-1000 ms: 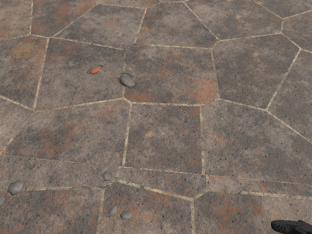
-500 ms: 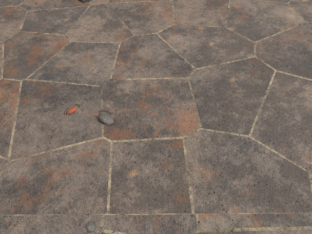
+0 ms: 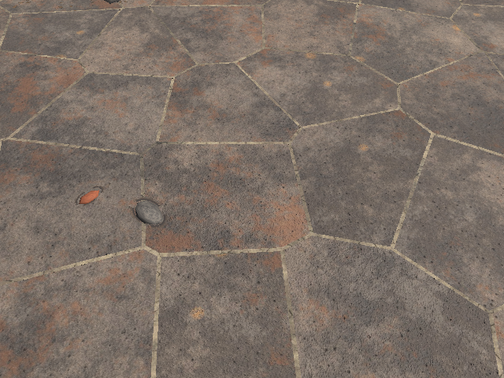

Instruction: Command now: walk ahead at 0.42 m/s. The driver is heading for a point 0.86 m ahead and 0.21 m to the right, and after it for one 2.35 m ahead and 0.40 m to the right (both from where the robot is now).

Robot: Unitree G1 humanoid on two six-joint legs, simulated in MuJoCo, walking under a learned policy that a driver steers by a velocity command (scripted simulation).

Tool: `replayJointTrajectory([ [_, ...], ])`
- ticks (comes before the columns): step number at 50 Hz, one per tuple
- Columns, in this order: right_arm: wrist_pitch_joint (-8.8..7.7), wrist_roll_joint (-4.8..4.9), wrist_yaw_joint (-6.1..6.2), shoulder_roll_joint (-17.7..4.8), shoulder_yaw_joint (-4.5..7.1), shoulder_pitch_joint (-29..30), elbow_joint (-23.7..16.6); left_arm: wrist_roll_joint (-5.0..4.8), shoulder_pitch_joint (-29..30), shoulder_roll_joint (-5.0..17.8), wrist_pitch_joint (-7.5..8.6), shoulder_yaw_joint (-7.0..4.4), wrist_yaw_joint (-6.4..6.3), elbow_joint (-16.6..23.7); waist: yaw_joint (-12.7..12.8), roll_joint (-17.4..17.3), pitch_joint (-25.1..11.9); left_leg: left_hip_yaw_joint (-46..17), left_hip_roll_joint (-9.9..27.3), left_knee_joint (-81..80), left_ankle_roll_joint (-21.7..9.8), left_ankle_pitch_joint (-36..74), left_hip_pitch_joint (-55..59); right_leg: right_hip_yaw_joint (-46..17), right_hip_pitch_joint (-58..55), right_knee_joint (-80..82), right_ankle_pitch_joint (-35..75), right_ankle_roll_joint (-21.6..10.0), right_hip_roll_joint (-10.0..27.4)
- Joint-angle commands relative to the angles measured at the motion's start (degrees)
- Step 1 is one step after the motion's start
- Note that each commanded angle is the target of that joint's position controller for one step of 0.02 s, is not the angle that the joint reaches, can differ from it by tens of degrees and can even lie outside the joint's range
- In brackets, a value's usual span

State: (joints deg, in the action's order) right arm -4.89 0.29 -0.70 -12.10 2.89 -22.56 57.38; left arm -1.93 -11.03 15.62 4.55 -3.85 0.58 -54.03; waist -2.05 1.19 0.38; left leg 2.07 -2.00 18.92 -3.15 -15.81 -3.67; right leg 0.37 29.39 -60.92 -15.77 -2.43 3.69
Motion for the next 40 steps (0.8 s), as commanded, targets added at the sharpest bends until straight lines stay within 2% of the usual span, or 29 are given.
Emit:
replayJointTrajectory([
  [1,0.20,-0.17,0.94,-7.72,0.88,-2.71,-1.35,0.62,7.95,0.74,0.21,0.13,0.72,5.45,-0.84,-4.92,4.51,-11.89,14.43,-9.49,-8.39,21.53,6.18,-0.20,13.68,10.39,5.96,1.78,2.24],
  [4,0.36,-0.32,1.69,-9.76,1.23,-2.69,-1.11,0.66,14.13,-0.28,0.13,0.98,0.92,7.68,-1.80,-5.75,6.33,-7.94,12.80,-11.81,-7.63,19.23,0.07,1.78,7.34,23.10,14.13,2.57,-0.03],
  [7,0.17,0.53,1.78,-9.34,1.35,-4.71,0.47,0.26,18.77,1.13,0.16,0.90,1.53,9.87,-2.18,-5.54,8.27,-6.98,14.01,-13.62,-7.37,18.44,-0.63,1.41,4.15,28.14,18.80,1.29,-1.03],
  [9,0.35,0.85,1.92,-9.45,1.64,-4.33,1.08,0.17,19.01,2.21,0.45,0.58,2.09,10.65,-0.78,-5.76,7.98,-6.28,15.56,-12.04,-6.42,21.20,3.48,0.24,3.63,30.70,18.36,-0.45,-0.92],
  [10,0.65,0.67,1.95,-10.00,1.90,-3.93,1.30,0.30,17.49,3.29,0.59,0.24,2.25,10.48,0.32,-6.16,6.93,-5.99,16.26,-9.82,-5.88,24.91,6.00,0.13,2.24,31.47,17.05,-1.36,-1.15],
  [11,0.99,-0.04,1.85,-10.19,2.16,-3.26,1.24,0.38,14.19,4.20,0.84,-0.38,2.36,9.80,2.25,-7.39,3.71,-4.77,15.52,-5.75,-5.10,35.89,5.91,1.07,-4.43,29.70,16.55,-1.80,-3.09],
  [12,1.60,-0.27,1.90,-10.46,2.32,-2.02,0.92,0.68,7.19,5.87,0.77,-1.43,2.17,7.68,5.88,-8.44,-0.60,-3.77,14.17,1.69,-3.75,46.66,5.90,2.39,-12.68,28.41,15.19,-2.66,-5.35],
  [13,2.22,-0.27,1.96,-9.73,2.03,-1.46,0.61,1.03,-1.45,7.98,0.61,-2.58,1.89,5.14,10.11,-7.30,-5.46,-1.97,11.26,13.33,-1.40,48.15,2.71,2.15,-23.46,29.10,18.91,-4.05,-5.12],
  [14,2.55,-1.22,2.19,-7.69,1.22,-3.89,-0.46,2.30,-8.30,12.04,0.47,-3.33,1.38,4.03,10.39,1.45,-12.83,-0.40,6.81,31.32,0.79,28.25,-8.30,-10.44,-38.07,28.06,29.27,-7.39,6.06],
  [15,1.96,-0.66,1.49,1.10,-1.09,-14.15,1.40,2.30,-8.97,12.86,0.37,-2.78,1.91,3.54,5.39,16.45,-23.15,-4.29,-4.30,53.77,4.19,-20.45,-24.30,-35.00,-52.30,34.59,30.08,-19.37,19.37],
  [16,0.98,0.67,1.18,-4.17,0.29,-11.82,2.46,1.22,-8.53,7.58,0.24,-1.57,2.35,3.42,7.17,10.68,-21.71,-12.32,-2.89,61.16,3.31,-21.33,-27.40,-36.58,-47.46,38.81,28.76,-18.13,17.20],
  [17,0.75,1.82,1.29,-6.58,0.96,-5.72,0.45,1.05,-3.13,5.47,0.30,-0.75,2.39,4.15,6.09,7.65,-12.60,-10.00,-0.30,62.57,2.96,-18.03,-30.78,-26.65,-39.05,39.42,31.24,-15.87,15.86],
  [18,0.96,1.62,1.96,-7.37,1.12,-2.74,-0.25,1.59,1.53,4.17,0.45,-0.13,2.43,4.99,4.14,0.86,-8.33,-8.71,2.82,59.92,2.99,-13.10,-28.23,-20.71,-30.07,40.97,34.21,-14.09,14.02],
  [19,1.55,0.71,2.75,-7.21,1.68,-1.27,-0.38,2.24,4.97,3.10,0.76,0.28,2.58,5.46,2.63,-1.00,-4.90,-7.92,4.66,56.16,3.21,-10.28,-24.86,-15.22,-21.83,42.86,38.03,-13.19,12.03],
  [20,2.42,0.35,3.08,-6.44,1.76,-2.28,-0.55,3.05,5.99,2.30,1.09,0.58,2.73,4.96,0.91,0.68,-4.73,-8.07,6.38,53.07,2.97,-8.42,-20.45,-12.32,-17.40,44.23,38.73,-12.38,10.54],
  [22,3.87,0.14,3.67,-4.28,1.77,-2.80,-0.87,3.55,6.40,0.62,1.60,1.40,2.84,3.76,-0.78,1.63,-4.35,-8.15,7.58,46.18,3.09,-7.30,-16.00,-9.42,-12.77,46.27,38.63,-12.54,9.23],
  [24,4.84,-0.36,4.19,-3.36,1.60,-0.51,-2.26,3.67,6.57,1.94,1.73,1.43,2.23,2.83,-1.45,2.38,-3.80,-7.52,8.10,36.64,3.70,-5.38,-15.12,-7.44,-11.09,47.47,37.33,-12.49,8.44],
  [26,5.39,-0.95,4.11,-3.66,1.35,4.16,-4.10,3.62,6.74,3.44,0.82,1.24,1.07,2.11,-0.62,2.88,-4.65,-6.98,8.31,27.05,3.83,-1.01,-13.67,-6.13,-11.83,47.88,33.43,-10.92,7.23],
  [28,5.93,-0.39,3.72,-4.89,1.52,6.37,-4.75,3.22,5.71,5.12,-0.41,0.97,0.08,1.22,0.33,3.24,-5.53,-6.14,7.49,21.83,3.99,3.28,-12.13,-6.48,-13.08,49.02,26.41,-9.80,7.00],
  [29,6.32,-0.41,3.57,-4.80,1.49,5.86,-4.34,3.45,4.60,4.72,-1.02,1.09,0.00,0.22,0.44,3.15,-6.53,-5.75,7.21,21.62,4.50,4.56,-9.32,-6.28,-12.81,49.37,23.96,-9.87,6.79],
  [31,6.76,-0.53,3.42,-4.85,1.46,7.11,-4.42,3.08,4.89,3.58,-2.00,1.60,-0.12,-0.48,0.41,2.49,-3.80,-5.24,6.89,18.01,4.58,3.97,-8.40,-6.84,-11.95,50.08,13.52,-9.68,6.32],
  [33,6.49,-1.40,3.35,-4.28,1.22,7.67,-4.14,2.29,4.90,2.18,-2.78,2.24,-0.28,-1.31,-0.49,1.37,-1.31,-4.50,6.48,9.32,3.89,8.10,-5.19,-6.98,-11.08,48.82,3.95,-7.33,4.30],
  [34,6.33,-1.90,3.36,-5.02,1.15,7.99,-4.30,2.18,2.64,1.62,-3.04,2.48,-0.31,-2.30,-0.11,0.17,-0.19,-5.87,7.83,4.62,3.27,12.47,-4.11,-6.98,-11.31,47.93,1.11,-5.16,2.83],
  [35,6.22,-1.71,3.50,-7.50,1.41,8.39,-4.41,2.48,0.01,1.90,-3.03,2.31,-0.31,-2.71,2.28,-3.11,0.29,-6.84,9.32,4.29,2.20,17.36,-2.14,-6.18,-10.35,46.07,0.16,-3.53,0.35],
  [36,6.30,-0.53,3.39,-10.18,2.17,9.93,-3.64,2.15,-2.18,2.30,-3.27,2.02,-0.50,-2.89,4.76,-7.56,1.04,-5.74,7.72,5.24,1.34,12.49,-4.97,-4.19,-11.53,47.25,0.76,-2.39,-2.05],
  [37,6.13,-0.31,3.07,-7.32,1.87,9.44,-2.90,2.02,0.54,2.82,-3.71,2.15,-0.98,-2.62,2.74,-6.35,1.82,-5.58,6.68,3.16,2.14,9.16,-8.20,-3.16,-14.78,46.17,1.53,-2.35,-2.45],
  [38,5.84,-0.27,2.92,-5.84,1.46,9.53,-2.19,1.74,1.66,2.62,-4.12,2.30,-1.35,-2.09,2.68,-5.98,1.47,-5.96,6.73,1.80,2.65,11.03,-8.60,-2.54,-16.39,44.90,4.24,-2.56,-2.56],
  [39,5.53,-0.17,2.86,-6.00,1.44,10.36,-1.85,1.61,0.68,1.95,-4.52,2.42,-1.62,-2.64,3.26,-7.13,0.97,-6.21,6.69,1.35,2.73,14.83,-8.26,-1.97,-17.71,43.65,8.29,-2.66,-2.64],
  [40,5.15,-0.21,2.77,-5.79,1.36,10.26,-1.51,1.87,0.09,2.38,-4.76,2.35,-1.71,-2.94,3.30,-6.17,-0.48,-5.92,6.50,1.63,2.54,16.26,-7.25,-1.50,-19.14,42.84,11.53,-2.64,-2.77],
])
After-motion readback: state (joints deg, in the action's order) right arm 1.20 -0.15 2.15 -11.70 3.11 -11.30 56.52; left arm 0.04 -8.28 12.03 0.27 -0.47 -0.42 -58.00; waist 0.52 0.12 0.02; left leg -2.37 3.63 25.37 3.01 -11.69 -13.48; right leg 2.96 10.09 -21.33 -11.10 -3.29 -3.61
